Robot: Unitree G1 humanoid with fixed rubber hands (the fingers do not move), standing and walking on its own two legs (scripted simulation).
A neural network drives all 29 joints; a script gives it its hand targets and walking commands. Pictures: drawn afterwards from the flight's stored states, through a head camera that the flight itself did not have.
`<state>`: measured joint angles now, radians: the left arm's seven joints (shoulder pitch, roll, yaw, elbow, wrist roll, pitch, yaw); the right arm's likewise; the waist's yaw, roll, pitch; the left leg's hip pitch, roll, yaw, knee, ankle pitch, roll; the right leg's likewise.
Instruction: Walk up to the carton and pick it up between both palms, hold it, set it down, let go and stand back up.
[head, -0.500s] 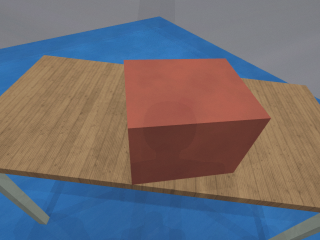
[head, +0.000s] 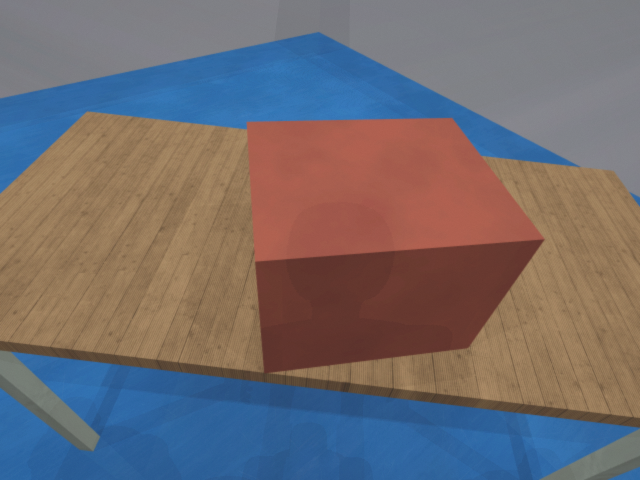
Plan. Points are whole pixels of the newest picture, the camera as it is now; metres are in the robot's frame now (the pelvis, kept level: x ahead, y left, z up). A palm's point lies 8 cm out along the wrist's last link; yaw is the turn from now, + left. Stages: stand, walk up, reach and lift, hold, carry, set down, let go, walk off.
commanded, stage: stand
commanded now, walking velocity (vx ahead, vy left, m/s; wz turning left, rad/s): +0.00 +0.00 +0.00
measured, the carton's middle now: (362, 240) +0.46 -0.05 +0.06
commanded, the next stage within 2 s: none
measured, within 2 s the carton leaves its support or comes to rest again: neither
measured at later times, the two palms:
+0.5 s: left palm out of the picture -0.01 +0.23 -0.15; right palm out of the picture +0.00 -0.23 -0.13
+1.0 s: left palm out of the picture -0.01 +0.23 -0.15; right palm out of the picture -0.01 -0.23 -0.13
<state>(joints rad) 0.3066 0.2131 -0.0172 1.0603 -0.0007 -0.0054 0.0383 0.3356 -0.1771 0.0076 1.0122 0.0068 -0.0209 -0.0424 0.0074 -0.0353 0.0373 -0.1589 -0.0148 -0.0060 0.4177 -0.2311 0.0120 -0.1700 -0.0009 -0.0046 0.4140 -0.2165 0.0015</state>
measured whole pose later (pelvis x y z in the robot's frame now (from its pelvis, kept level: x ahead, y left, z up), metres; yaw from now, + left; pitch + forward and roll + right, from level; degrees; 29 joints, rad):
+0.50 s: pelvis +0.00 +0.00 +0.00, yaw +0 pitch -2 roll +0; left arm 0.31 0.20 -0.01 1.07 0.00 -0.01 0.04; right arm 0.33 -0.17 0.01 1.03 0.01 -0.02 -0.04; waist 0.01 -0.03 0.04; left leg -0.15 -0.02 0.00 0.41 -0.23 0.01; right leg -0.17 0.00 0.00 0.41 -0.22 0.00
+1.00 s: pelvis +0.00 +0.00 +0.00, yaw +0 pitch -2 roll +0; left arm 0.31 0.19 -0.01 1.08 0.00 -0.01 0.04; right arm 0.33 -0.16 0.01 1.05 0.00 -0.02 -0.05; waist 0.01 -0.03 0.04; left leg -0.15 -0.01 0.00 0.41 -0.23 0.01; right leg -0.17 0.00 0.00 0.41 -0.22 0.00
